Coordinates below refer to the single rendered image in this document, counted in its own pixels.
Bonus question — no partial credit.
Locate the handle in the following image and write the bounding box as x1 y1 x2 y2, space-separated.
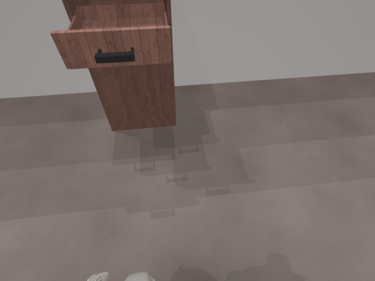
94 47 135 64

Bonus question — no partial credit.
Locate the cabinet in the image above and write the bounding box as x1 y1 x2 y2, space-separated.
62 0 176 131

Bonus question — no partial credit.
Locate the drawer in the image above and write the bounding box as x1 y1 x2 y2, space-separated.
50 3 172 69

